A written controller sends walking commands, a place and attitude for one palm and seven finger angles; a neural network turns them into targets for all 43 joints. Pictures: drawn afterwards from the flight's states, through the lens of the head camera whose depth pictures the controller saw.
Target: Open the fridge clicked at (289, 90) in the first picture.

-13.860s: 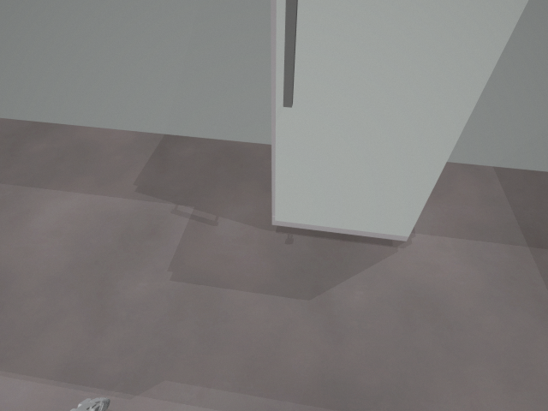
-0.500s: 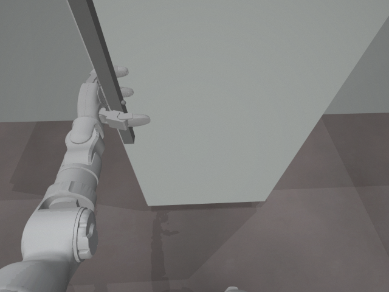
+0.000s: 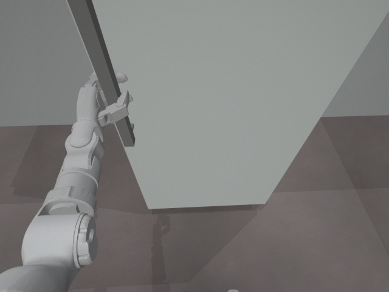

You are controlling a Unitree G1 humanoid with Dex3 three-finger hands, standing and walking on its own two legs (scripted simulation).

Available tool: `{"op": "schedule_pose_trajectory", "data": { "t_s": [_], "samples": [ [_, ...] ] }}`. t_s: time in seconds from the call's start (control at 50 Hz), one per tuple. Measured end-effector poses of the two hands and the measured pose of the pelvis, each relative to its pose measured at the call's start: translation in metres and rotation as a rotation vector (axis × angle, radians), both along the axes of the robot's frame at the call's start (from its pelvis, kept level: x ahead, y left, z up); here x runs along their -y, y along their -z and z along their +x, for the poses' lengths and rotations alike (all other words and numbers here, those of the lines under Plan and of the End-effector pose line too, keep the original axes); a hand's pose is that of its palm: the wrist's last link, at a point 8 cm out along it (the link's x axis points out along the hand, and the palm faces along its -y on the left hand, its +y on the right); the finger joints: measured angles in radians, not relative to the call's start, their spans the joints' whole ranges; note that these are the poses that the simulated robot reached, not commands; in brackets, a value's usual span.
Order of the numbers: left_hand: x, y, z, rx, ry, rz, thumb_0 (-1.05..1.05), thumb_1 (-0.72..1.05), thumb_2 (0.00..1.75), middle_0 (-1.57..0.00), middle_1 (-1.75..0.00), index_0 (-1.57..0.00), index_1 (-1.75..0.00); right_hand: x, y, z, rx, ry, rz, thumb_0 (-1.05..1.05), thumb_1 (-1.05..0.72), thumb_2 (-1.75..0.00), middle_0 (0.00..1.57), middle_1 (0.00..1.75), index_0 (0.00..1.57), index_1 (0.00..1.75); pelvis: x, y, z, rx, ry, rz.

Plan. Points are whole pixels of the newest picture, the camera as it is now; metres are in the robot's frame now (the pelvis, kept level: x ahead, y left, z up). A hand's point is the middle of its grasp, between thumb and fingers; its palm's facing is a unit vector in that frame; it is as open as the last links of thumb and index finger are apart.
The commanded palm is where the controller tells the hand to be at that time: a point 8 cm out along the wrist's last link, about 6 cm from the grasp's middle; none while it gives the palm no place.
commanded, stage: grip the handle and tug to test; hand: left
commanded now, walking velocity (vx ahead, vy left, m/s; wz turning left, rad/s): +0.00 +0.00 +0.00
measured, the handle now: (104, 56) +0.51 +0.17 +0.20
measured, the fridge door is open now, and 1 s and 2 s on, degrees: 0 0 26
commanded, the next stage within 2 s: pull the door a little, standing still in 0.68 s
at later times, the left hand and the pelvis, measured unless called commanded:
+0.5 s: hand (122, 106) +0.46 +0.14 +0.12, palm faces +0.02 -1.00 -0.01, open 5.9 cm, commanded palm +0.42 +0.19 +0.12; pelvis +0.00 +0.00 +0.00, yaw +0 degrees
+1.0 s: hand (122, 107) +0.46 +0.14 +0.12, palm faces +0.03 -1.00 -0.01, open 6.0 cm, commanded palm +0.40 +0.19 +0.12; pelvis +0.03 +0.00 +0.01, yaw -1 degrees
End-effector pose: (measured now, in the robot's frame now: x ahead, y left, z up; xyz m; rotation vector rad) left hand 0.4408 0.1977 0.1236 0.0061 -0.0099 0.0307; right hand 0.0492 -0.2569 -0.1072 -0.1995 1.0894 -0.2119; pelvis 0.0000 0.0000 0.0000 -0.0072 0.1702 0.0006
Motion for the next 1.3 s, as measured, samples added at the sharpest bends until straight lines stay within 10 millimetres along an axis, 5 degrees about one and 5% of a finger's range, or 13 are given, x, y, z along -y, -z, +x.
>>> {"op": "schedule_pose_trajectory", "data": {
  "t_s": [0.62,1.12,1.3],
  "samples": [
    [0.001,0.0,-0.001,0.004,0.005,-0.002,0.01,0.69,0.78,-0.37,-1.4,-0.35,-1.4,0.002,-0.003,0.006,0.022,0.02,0.005,0.01,-0.9,-0.9,0.2,0.3,0.2,0.3,0.001,-0.001,0.005,0.001,0.016,0.002],
    [0.002,-0.001,-0.008,-0.006,0.001,0.0,0.01,0.71,0.76,-0.32,-1.4,-0.31,-1.4,-0.015,-0.014,0.079,0.131,-0.008,0.047,0.01,-0.9,-0.9,0.2,0.3,0.2,0.3,-0.005,-0.009,0.038,0.012,0.028,-0.004],
    [0.007,0.0,-0.053,0.013,0.037,0.012,0.0,0.68,0.71,-0.33,-1.4,-0.29,-1.4,-0.02,-0.023,0.108,0.199,-0.006,0.071,0.01,-0.9,-0.9,0.2,0.3,0.2,0.3,-0.005,-0.013,0.058,0.043,0.053,-0.001]
  ]
}}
